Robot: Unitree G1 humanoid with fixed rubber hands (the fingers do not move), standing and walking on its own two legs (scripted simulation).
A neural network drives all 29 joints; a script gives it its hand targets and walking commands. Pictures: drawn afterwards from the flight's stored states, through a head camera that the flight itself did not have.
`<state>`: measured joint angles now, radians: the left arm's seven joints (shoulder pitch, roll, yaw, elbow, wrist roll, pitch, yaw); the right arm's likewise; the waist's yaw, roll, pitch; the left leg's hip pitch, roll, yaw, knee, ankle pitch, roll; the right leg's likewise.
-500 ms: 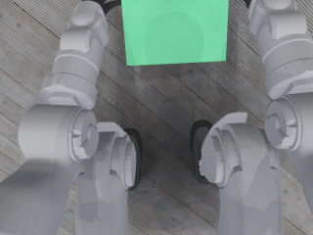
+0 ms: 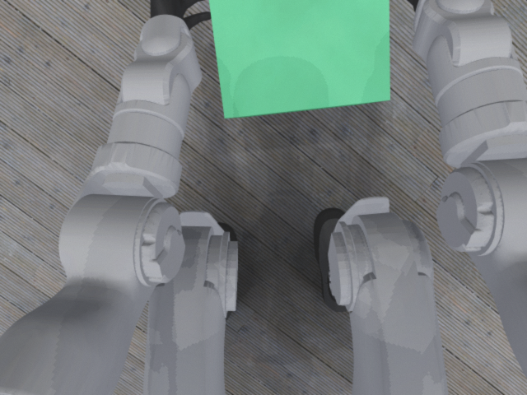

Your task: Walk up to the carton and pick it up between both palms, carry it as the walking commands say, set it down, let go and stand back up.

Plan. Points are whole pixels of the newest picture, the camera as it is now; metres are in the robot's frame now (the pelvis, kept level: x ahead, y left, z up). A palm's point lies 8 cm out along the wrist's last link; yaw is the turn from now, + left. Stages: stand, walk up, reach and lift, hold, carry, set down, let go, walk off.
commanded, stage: reach and lift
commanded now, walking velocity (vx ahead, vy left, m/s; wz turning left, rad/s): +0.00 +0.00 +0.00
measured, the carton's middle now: (294, 1) +0.58 -0.06 -0.22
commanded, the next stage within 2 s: none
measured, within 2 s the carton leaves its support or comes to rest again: neither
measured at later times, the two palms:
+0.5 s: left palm (158, 1) +0.54 +0.08 -0.09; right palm out of the picture +0.54 -0.20 -0.10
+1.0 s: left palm out of the picture +0.53 +0.09 -0.01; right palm out of the picture +0.52 -0.19 -0.02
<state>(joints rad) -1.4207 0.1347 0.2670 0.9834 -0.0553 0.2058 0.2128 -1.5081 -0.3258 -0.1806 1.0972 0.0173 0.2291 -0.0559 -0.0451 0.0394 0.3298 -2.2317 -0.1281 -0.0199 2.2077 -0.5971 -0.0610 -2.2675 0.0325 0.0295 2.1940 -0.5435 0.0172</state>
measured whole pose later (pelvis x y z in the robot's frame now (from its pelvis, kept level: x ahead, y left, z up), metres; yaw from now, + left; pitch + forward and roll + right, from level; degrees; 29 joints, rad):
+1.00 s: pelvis +0.01 +0.00 +0.08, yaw +0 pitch +45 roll +3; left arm -1.14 -0.05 0.48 0.68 0.16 0.32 0.18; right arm -1.20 -0.10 -0.36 0.79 -0.21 0.35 -0.11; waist -0.02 0.03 -0.05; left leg -2.14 -0.14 -0.05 1.91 -0.57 -0.08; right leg -2.19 0.11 0.08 1.91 -0.50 0.04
